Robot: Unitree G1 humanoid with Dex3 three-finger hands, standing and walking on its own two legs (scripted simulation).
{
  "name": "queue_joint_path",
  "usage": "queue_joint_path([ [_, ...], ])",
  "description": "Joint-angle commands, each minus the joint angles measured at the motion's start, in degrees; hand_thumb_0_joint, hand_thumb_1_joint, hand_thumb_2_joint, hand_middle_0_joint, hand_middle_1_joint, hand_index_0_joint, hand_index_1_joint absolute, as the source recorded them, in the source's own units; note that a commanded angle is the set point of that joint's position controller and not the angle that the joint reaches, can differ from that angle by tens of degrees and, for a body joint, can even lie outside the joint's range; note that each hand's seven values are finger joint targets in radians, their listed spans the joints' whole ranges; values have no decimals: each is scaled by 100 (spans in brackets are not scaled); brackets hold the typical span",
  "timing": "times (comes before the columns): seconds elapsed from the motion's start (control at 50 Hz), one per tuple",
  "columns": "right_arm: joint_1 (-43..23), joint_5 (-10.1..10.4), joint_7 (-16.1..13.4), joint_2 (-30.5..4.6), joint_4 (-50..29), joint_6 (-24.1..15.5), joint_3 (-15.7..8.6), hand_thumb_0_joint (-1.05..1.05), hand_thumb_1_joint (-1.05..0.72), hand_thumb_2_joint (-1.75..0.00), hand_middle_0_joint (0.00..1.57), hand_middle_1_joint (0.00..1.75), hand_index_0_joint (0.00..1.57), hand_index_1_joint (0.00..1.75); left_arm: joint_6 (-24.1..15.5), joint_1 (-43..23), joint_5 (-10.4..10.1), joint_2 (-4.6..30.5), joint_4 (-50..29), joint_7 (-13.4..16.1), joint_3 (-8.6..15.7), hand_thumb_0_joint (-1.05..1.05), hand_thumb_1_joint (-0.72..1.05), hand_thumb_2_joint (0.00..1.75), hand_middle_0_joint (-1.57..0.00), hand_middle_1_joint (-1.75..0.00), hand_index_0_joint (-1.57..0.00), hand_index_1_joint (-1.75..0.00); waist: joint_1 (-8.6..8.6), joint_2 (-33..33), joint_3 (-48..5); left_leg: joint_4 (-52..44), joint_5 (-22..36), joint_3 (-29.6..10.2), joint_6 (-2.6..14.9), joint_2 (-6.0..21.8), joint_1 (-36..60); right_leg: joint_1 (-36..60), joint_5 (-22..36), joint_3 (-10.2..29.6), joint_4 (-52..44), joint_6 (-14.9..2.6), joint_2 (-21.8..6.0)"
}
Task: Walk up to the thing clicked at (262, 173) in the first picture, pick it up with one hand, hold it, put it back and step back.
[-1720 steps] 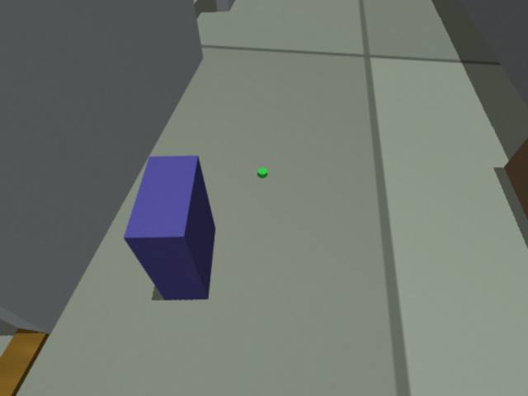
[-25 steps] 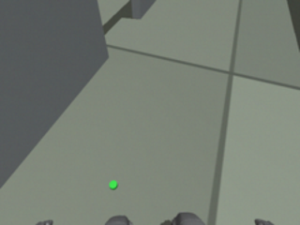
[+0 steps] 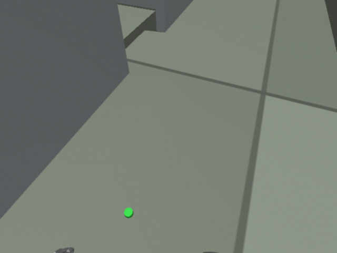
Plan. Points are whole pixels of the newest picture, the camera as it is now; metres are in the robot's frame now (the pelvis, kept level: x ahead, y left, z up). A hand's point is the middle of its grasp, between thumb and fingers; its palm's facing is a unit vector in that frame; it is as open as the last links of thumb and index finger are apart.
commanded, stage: walk up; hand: left
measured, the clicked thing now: (128, 212) +0.42 +0.25 -0.76
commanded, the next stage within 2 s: none
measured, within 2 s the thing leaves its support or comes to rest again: neither
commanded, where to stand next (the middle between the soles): +0.03 +0.01 m, yaw -1 degrees
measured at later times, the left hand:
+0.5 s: hand out of the picture +0.08 +0.30 -0.17, palm faces -0.01 -0.93 -0.37, open 7.4 cm
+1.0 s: hand out of the picture +0.06 +0.26 -0.13, palm faces -0.08 -0.89 -0.44, open 7.4 cm
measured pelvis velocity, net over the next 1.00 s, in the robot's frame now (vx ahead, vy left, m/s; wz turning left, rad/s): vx -0.03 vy -0.02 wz -0.04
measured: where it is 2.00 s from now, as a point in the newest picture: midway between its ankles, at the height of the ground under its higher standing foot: outside the picture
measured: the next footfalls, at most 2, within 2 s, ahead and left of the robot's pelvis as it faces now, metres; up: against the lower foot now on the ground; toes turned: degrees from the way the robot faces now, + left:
right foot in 0.90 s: +0.03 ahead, -0.15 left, +0.00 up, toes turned -3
left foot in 1.26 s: +0.06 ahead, +0.12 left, +0.00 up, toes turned -3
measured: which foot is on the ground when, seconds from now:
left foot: down 0.00-0.90, up 0.92-1.00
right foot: down 0.00-0.48, up 0.50-0.88, down 0.90-1.00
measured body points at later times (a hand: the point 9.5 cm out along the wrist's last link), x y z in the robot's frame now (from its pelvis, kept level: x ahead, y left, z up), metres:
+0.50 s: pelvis -0.05 +0.03 -0.02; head +0.01 +0.04 +0.42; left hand +0.08 +0.34 -0.15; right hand +0.04 -0.31 -0.13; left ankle -0.06 +0.13 -0.74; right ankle +0.06 -0.12 -0.73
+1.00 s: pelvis -0.03 -0.02 +0.00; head -0.02 -0.04 +0.44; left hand +0.06 +0.31 -0.10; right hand -0.03 -0.36 -0.13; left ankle -0.04 +0.12 -0.70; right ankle -0.01 -0.14 -0.74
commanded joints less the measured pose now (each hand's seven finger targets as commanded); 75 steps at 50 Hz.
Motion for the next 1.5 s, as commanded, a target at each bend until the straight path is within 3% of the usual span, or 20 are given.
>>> queue_joint_path([
  [0.0, -335, 24, -53, -1271, -182, -163, -259, 0, -90, -90, 20, 30, 20, 30, -145, -419, -22, 1245, -153, 67, 285, 0, 90, 90, -20, -30, -20, -30, 55, 81, -279, -1117, -397, -704, 298, 598, -388, 520, -894, 799, -1029, -196, -576],
  [0.14, -364, 24, -64, -1225, 18, -168, -255, 0, -90, -90, 20, 30, 20, 30, -170, -452, -19, 1191, 104, 68, 287, 0, 90, 90, -20, -30, -20, -30, 29, -41, -502, -1177, 267, -581, 254, 599, 12, 687, -379, 743, -1223, -142, -623],
  [0.2, -399, 153, -129, -1400, -59, 4, -357, 0, -90, -90, 20, 30, 20, 30, -18, -291, -111, 1449, -39, 145, 450, 0, 90, 90, -20, -30, -20, -30, 63, -113, -465, -312, 2065, -500, 253, 534, -121, 631, 2193, 592, -434, -294, -720],
  [0.36, 366, 58, -111, -1243, -316, 306, -531, 0, -90, -90, 20, 30, 20, 30, 219, -1007, 124, 1720, -791, 187, 563, 0, 90, 90, -20, -30, -20, -30, -149, -1279, -898, 2247, -1568, -111, 279, -183, -142, -549, 1313, 1546, -694, -1355, -1970],
  [0.42, 635, 14, -111, -1269, -319, 207, -601, 0, -90, -90, 20, 30, 20, 30, 280, -1065, 140, 1486, -904, 208, 481, 0, 90, 90, -20, -30, -20, -30, -286, -705, -990, 419, -311, -177, 321, 124, -125, -310, 843, 855, 425, -746, -1220],
  [0.46, 74, -243, -144, -1906, -568, 49, -744, 0, -90, -90, 20, 30, 20, 30, 332, -582, 70, 1095, -917, 181, 408, 0, 90, 90, -20, -30, -20, -30, 3, 1106, -740, -1147, 430, -2570, 816, 1541, 80, -1311, -1798, 454, 2060, -179, 319],
  [0.5, -272, -217, -197, -2199, -770, -72, -804, 0, -90, -90, 20, 30, 20, 30, 399, -648, 139, 1349, -813, 222, 519, 0, 90, 90, -20, -30, -20, -30, -98, 699, -570, -1296, 305, -2997, 1471, 2123, -977, -876, -2205, 1390, 3046, -147, 263],
  [0.56, -386, -200, -280, -1784, -834, -235, -735, 0, -90, -90, 20, 30, 20, 30, 351, -104, 60, 1481, -712, 141, 559, 0, 90, 90, -20, -30, -20, -30, 163, 473, -622, -821, 619, -1698, 993, 1390, 207, -1364, -1355, 1345, 3046, -109, 258],
  [0.66, 858, -215, -96, -1970, -873, -360, -967, 0, -90, -90, 20, 30, 20, 30, 51, -566, 202, 1659, -1095, -97, 622, 0, 90, 90, -20, -30, -20, -30, -591, 824, -104, -1684, -2285, -2584, 1306, 1743, 1727, -2614, -1646, 1057, 2412, 40, 139],
  [0.78, 793, -229, 95, -1813, -1240, -267, -922, 0, -90, -90, 20, 30, 20, 30, -253, 41, 110, 1432, -1033, -151, 565, 0, 90, 90, -20, -30, -20, -30, -434, 1261, 10, -1461, -919, -1078, 1257, 1307, 658, -845, -1679, 112, 840, 49, 102],
  [0.84, 392, -175, 180, -1678, -1476, -84, -855, 0, -90, -90, 20, 30, 20, 30, -367, 1189, 89, 1330, -748, -27, 605, 0, 90, 90, -20, -30, -20, -30, 153, 1034, -279, -326, -204, -314, 957, 871, -349, 1030, -410, -419, -572, -36, 340],
  [0.88, 630, -107, 178, -932, -1628, -1, -572, 0, -90, -90, 20, 30, 20, 30, -427, 1947, 191, 1811, -591, 159, 812, 0, 90, 90, -20, -30, -20, -30, 475, -768, -552, 1786, -1267, 163, 554, 208, -2037, 2646, -1154, 1091, -1060, -185, -443],
  [0.9, 549, -77, 166, -822, -1764, 59, -521, 0, -90, -90, 20, 30, 20, 30, -474, 1701, 229, 2309, -851, 218, 861, 0, 90, 90, -20, -30, -20, -30, 423, -1164, -367, 2791, -1746, -213, 254, -291, -2927, 2126, -2514, 3588, -1849, -844, -2046],
  [0.92, 383, -107, 92, -1456, -1697, 105, -721, 0, -90, -90, 20, 30, 20, 30, -430, 1385, 161, 2514, -974, 229, 847, 0, 90, 90, -20, -30, -20, -30, 411, -448, 130, 3043, -1633, -930, 235, 116, -2716, 1140, -3181, 3892, -1951, -1387, -2435],
  [1.02, 1264, -64, 119, -1379, -1116, 165, -739, 0, -90, -90, 20, 30, 20, 30, -477, 689, 63, 1762, -1247, 302, 630, 0, 90, 90, -20, -30, -20, -30, -87, -538, 251, 2684, -607, -1044, 12, 206, -1490, 121, 275, 1192, -1244, -1044, -1387],
  [1.14, 1026, 44, -36, -1297, -1192, 269, -681, 0, -90, -90, 20, 30, 20, 30, -182, 112, 31, 1681, -1527, 359, 574, 0, 90, 90, -20, -30, -20, -30, -119, -1211, -20, 2000, -576, -267, -5, -88, -938, -91, 3257, 527, 64, -1091, -1308],
  [1.22, 1013, -11, -119, -1423, -1174, 128, -734, 0, -90, -90, 20, 30, 20, 30, 59, 121, -92, 1609, -1554, 386, 505, 0, 90, 90, -20, -30, -20, -30, -203, -506, -555, 153, 2099, 11, 150, -63, -238, 51, 2118, 325, 1639, -582, -796],
  [1.26, 626, -77, -107, -2042, -1522, 79, -857, 0, -90, -90, 20, 30, 20, 30, 160, 468, -233, 1221, -1576, 446, 436, 0, 90, 90, -20, -30, -20, -30, -55, 1037, -901, -145, 4892, -2489, 1293, 1688, 330, -930, -2148, 190, 3362, -135, 468],
  [1.28, 784, 2, -109, -2208, -1470, 78, -914, 0, -90, -90, 20, 30, 20, 30, 234, 402, -180, 1380, -1461, 515, 481, 0, 90, 90, -20, -30, -20, -30, -244, 1128, -1219, -181, 4646, -2998, 1797, 2062, 189, -775, -3085, 811, 4159, -152, 507],
  [1.48, 141, -162, -216, -1790, -1487, -74, -742, 0, -90, -90, 20, 30, 20, 30, 116, 641, 97, 1302, -1062, 174, 603, 0, 90, 90, -20, -30, -20, -30, -39, 1037, -776, -178, 40, -1837, 1223, 1378, -440, -57, -2248, 286, 1198, -136, 174],
])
